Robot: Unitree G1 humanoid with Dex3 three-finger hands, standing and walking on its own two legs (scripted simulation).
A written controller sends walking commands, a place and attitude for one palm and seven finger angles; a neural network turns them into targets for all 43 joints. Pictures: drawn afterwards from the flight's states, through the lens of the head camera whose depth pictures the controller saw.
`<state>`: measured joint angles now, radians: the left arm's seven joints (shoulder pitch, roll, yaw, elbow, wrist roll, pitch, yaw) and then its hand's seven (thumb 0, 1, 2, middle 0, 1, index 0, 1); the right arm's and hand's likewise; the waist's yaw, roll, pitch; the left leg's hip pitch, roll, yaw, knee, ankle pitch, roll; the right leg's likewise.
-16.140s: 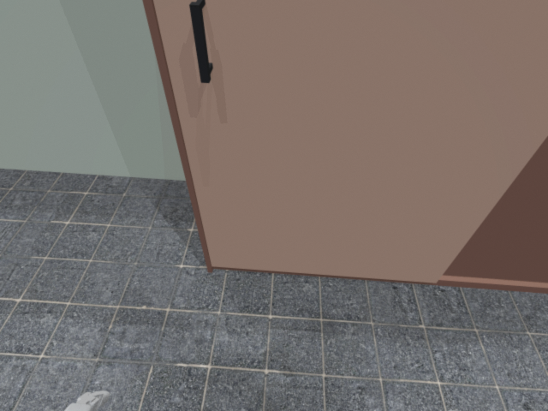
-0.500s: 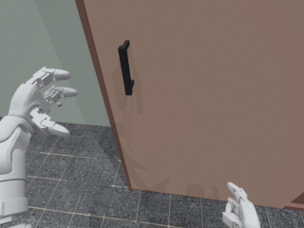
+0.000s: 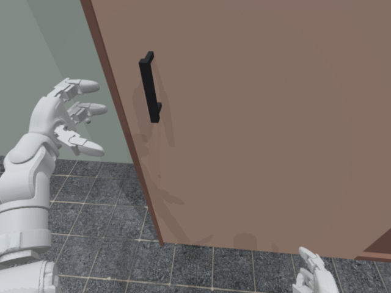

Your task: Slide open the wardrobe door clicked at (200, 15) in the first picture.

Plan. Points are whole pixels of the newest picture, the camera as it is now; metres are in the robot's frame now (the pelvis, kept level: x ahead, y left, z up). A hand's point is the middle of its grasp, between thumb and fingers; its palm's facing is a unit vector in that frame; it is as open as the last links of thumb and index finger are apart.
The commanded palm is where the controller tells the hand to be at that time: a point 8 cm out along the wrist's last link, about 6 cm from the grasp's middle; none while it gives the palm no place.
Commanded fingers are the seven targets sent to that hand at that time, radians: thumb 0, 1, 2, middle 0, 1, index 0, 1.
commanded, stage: move the hooked fingers beside the handle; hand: left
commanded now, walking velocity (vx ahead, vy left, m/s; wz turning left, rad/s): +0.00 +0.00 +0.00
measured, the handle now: (152, 88) +0.49 +0.13 +0.20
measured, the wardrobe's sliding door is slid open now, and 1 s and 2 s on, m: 0.00 0.00 0.00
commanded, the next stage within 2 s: none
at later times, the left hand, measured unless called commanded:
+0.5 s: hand (109, 109) +0.40 +0.20 +0.20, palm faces -0.02 -1.00 -0.03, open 14.0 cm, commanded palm +0.38 +0.25 +0.20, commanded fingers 0.00 -0.50 0.30 -0.30 -1.20 -0.30 -1.20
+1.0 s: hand (112, 105) +0.41 +0.20 +0.21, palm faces -0.02 -1.00 -0.01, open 14.0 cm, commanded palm +0.39 +0.24 +0.20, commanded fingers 0.00 -0.50 0.30 -0.30 -1.20 -0.30 -1.20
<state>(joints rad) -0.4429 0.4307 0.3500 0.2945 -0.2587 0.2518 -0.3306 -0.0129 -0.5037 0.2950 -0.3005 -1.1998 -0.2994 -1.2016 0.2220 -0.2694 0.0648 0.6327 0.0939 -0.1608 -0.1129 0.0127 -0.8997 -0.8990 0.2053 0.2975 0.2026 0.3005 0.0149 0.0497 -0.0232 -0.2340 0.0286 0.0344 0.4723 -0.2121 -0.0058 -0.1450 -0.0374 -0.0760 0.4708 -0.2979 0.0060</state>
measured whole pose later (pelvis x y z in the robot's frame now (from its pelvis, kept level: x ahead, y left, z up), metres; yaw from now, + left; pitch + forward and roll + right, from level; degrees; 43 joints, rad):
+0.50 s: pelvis +0.01 -0.01 +0.00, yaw +0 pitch +0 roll +0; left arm -0.60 0.43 0.30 0.51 -0.23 0.21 -0.30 -0.01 -0.50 0.30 -0.30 -1.20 -0.30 -1.20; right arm 0.25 -0.28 0.05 0.65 0.09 -0.12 -0.11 0.01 -0.90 -0.90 0.21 0.30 0.20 0.30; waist -0.01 0.05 -0.03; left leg -0.25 0.04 0.03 0.48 -0.22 -0.01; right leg -0.17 -0.03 -0.07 0.48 -0.30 0.00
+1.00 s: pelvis +0.01 +0.00 +0.00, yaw -1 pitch +0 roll +0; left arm -0.59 0.40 0.32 0.50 -0.23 0.17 -0.28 -0.01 -0.50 0.30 -0.30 -1.20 -0.30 -1.20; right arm 0.29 -0.28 0.03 0.65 0.09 -0.08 -0.10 0.01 -0.90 -0.90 0.20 0.30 0.20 0.30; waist -0.01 0.04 -0.05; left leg -0.24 0.04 0.06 0.47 -0.22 0.00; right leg -0.16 -0.03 -0.05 0.46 -0.30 0.01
